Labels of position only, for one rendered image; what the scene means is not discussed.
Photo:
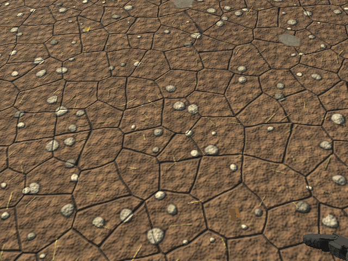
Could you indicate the robot right hand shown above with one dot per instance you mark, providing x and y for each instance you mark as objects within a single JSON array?
[{"x": 336, "y": 244}]

